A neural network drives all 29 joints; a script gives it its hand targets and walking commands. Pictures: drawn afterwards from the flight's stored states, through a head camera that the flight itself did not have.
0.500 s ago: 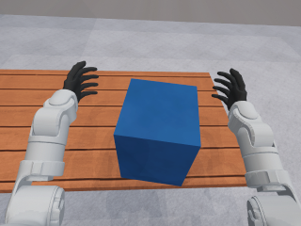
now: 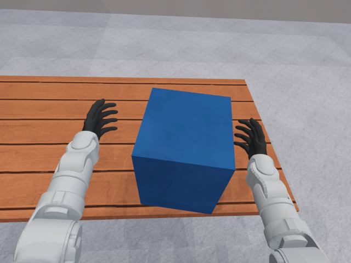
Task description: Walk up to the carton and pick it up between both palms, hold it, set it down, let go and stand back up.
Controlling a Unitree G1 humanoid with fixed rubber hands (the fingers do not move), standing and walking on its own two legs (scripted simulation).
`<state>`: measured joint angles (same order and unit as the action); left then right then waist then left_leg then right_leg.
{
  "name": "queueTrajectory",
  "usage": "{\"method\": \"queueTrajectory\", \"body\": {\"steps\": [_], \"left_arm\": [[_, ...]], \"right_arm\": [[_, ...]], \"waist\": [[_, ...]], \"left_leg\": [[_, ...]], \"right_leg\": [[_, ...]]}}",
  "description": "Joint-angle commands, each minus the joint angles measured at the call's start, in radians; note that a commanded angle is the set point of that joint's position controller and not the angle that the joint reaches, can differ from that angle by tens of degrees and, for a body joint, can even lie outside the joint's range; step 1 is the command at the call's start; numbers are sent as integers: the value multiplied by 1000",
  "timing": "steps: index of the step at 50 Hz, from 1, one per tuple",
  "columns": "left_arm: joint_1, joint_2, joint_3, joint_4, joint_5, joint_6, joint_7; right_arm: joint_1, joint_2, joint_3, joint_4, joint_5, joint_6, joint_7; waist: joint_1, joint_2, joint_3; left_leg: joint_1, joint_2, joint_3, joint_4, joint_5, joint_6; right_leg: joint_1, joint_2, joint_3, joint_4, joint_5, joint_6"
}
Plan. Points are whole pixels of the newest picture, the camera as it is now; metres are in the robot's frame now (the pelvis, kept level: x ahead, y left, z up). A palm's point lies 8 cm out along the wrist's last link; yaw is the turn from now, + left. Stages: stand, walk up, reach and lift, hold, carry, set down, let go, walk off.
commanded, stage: reach and lift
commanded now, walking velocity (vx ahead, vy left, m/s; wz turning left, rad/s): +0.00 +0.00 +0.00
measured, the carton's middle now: (183, 153) +0.38 -0.03 +0.00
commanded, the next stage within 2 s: none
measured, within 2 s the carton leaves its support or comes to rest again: neither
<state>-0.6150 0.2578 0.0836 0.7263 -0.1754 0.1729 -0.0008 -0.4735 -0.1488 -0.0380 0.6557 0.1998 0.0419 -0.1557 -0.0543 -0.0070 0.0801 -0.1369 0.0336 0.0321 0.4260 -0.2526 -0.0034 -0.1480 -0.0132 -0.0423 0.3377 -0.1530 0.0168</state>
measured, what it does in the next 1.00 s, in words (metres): stands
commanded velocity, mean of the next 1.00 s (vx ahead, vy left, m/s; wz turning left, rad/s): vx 0.00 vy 0.00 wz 0.00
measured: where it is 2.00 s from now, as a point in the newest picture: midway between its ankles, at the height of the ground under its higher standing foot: outside the picture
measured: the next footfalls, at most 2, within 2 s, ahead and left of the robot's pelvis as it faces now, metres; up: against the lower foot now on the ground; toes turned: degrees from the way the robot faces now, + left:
none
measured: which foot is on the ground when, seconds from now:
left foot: down 0.00-1.00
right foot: down 0.00-1.00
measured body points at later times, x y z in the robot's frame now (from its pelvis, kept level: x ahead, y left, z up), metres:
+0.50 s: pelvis +0.01 +0.00 +0.00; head +0.05 +0.01 +0.45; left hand +0.41 +0.16 +0.03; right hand +0.37 -0.20 +0.03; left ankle -0.01 +0.11 -0.74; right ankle +0.02 -0.13 -0.74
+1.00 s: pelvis +0.01 +0.00 +0.00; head +0.05 +0.01 +0.45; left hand +0.41 +0.13 +0.03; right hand +0.38 -0.17 +0.03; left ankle -0.01 +0.11 -0.74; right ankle +0.02 -0.13 -0.74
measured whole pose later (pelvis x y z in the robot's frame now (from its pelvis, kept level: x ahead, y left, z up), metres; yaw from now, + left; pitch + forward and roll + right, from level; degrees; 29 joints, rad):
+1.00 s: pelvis +0.01 +0.00 +0.00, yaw +0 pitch +5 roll -1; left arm -0.60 0.05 0.15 0.94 0.01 -0.14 0.06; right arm -0.57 -0.01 -0.07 0.98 0.05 -0.28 -0.22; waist -0.05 -0.01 -0.01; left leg -0.28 0.03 0.03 0.43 -0.24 -0.01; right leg -0.30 -0.01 -0.04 0.35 -0.15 0.02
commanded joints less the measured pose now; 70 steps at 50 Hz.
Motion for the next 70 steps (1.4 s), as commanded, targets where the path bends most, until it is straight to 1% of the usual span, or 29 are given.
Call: {"method": "queueTrajectory", "body": {"steps": [1,3,6,8,9,11,13,18,23,24,30,34,35,39,40,43,46,48,49,52,55,56,58,60,62,65,67,68,70], "left_arm": [[-415,38,-12,-89,101,-169,35],[-415,23,-23,1,110,-209,39],[-367,14,-1,45,131,-269,40],[-353,23,30,68,161,-297,45],[-384,22,28,35,164,-304,45],[-327,-9,29,31,174,-310,47],[-352,12,35,28,165,-319,37],[-329,-33,10,27,156,-323,34],[-350,-49,16,110,158,-343,31],[-399,-55,17,55,170,-355,34],[-405,-140,31,80,221,-369,39],[-421,-140,77,120,262,-356,42],[-425,-179,52,109,258,-358,45],[-419,-190,69,40,300,-373,79],[-418,-188,92,72,303,-366,73],[-478,-208,66,76,299,-373,75],[-428,-219,77,83,300,-368,78],[-459,-243,49,93,291,-371,71],[-407,-237,69,82,303,-368,68],[-457,-252,58,63,316,-374,77],[-444,-241,91,92,334,-365,72],[-404,-266,84,91,320,-371,65],[-428,-282,69,83,339,-370,59],[-396,-310,74,64,344,-378,51],[-489,-295,93,87,355,-392,48],[-471,-350,81,109,385,-405,37],[-412,-405,76,95,408,-427,27],[-467,-434,66,140,425,-425,1],[-450,-576,47,182,461,-438,-39]], "right_arm": [[-403,-103,-115,-32,-48,-156,16],[-397,-93,-108,59,-53,-192,20],[-378,-65,-73,57,-54,-252,5],[-356,-72,-78,116,-62,-285,1],[-385,-69,-82,111,-61,-299,-4],[-361,-69,-66,103,-51,-335,-11],[-387,-60,-48,61,-47,-351,-18],[-354,-57,-32,103,-30,-357,-16],[-376,-4,-6,117,-34,-337,-17],[-409,-6,-28,107,-50,-349,-17],[-422,64,-72,157,-115,-364,-22],[-444,112,-84,163,-158,-361,-42],[-449,138,-100,169,-182,-363,-47],[-439,120,-135,207,-179,-375,-44],[-451,129,-121,195,-197,-377,-54],[-506,139,-140,228,-202,-373,-53],[-460,158,-115,210,-199,-377,-57],[-507,173,-121,212,-206,-380,-60],[-458,182,-105,185,-198,-387,-64],[-489,170,-143,225,-216,-391,-60],[-477,183,-116,231,-219,-376,-62],[-453,216,-93,200,-213,-387,-61],[-461,231,-107,231,-226,-380,-64],[-447,246,-97,196,-234,-396,-60],[-535,247,-115,200,-267,-398,-46],[-513,300,-141,243,-306,-403,-29],[-464,351,-129,229,-328,-422,-17],[-505,394,-138,264,-355,-421,-5],[-500,567,-84,269,-413,-429,33]], "waist": [[-21,121,-577],[-16,150,-571],[2,95,-636],[7,111,-662],[-9,123,-670],[12,119,-692],[4,84,-711],[8,95,-690],[16,64,-621],[0,82,-665],[-23,98,-641],[-17,52,-605],[-33,54,-604],[-28,106,-661],[-25,61,-649],[-34,85,-647],[-7,56,-640],[-41,58,-646],[-22,49,-656],[-42,90,-659],[-9,51,-593],[-9,28,-651],[-38,61,-596],[-25,49,-630],[-9,51,-631],[-26,52,-615],[-17,48,-630],[-36,61,-601],[-17,28,-595]], "left_leg": [[93,-18,-37,5,395,-78],[74,-24,-33,23,398,-87],[61,-30,-20,52,460,-79],[57,-34,-18,67,506,-86],[47,-39,-15,68,499,-86],[50,-37,-9,81,576,-90],[36,-43,-1,91,586,-84],[45,-41,-1,84,574,-78],[-46,-49,5,51,438,-59],[-31,-48,-2,65,482,-66],[-11,-38,-11,54,471,-73],[-83,-45,7,42,365,-53],[-77,-43,6,33,362,-55],[4,-32,-3,60,456,-75],[-24,-36,2,62,453,-68],[-42,-29,1,56,397,-65],[-50,-33,6,55,422,-61],[-52,-30,-2,59,424,-65],[-42,-35,6,60,448,-62],[-15,-28,-4,64,445,-73],[-49,-36,10,51,415,-59],[-43,-35,9,60,439,-56],[-48,-36,5,47,400,-59],[-5,-32,9,61,475,-66],[-45,-36,10,55,413,-57],[-28,-30,10,40,416,-64],[-17,-35,13,42,460,-63],[-23,-37,15,29,424,-61],[-36,-48,31,21,442,-55]], "right_leg": [[-33,80,-22,11,200,-25],[-71,79,-28,15,194,-35],[-38,80,-20,28,280,-20],[-22,85,-14,40,323,-25],[-15,79,-14,41,331,-19],[-2,84,-9,51,410,-18],[12,78,-2,50,448,-9],[-5,79,-4,46,429,-17],[25,63,3,48,357,-11],[12,65,2,52,389,-11],[-15,65,-10,40,352,-13],[33,57,2,29,314,-1],[30,60,2,28,313,0],[-20,71,-11,30,339,-15],[17,67,-2,29,378,-4],[-15,67,-9,36,318,-8],[16,68,0,35,347,-7],[13,71,-7,39,362,-6],[25,70,-1,37,390,-3],[-19,74,-15,36,336,-11],[8,67,0,24,340,1],[35,69,0,33,379,-1],[27,63,-4,23,343,-3],[25,70,-12,25,386,-1],[19,62,-14,31,320,-3],[21,62,-25,16,306,-9],[65,58,-20,18,376,-9],[53,49,-32,13,341,-4],[123,42,-23,9,407,-2]]}}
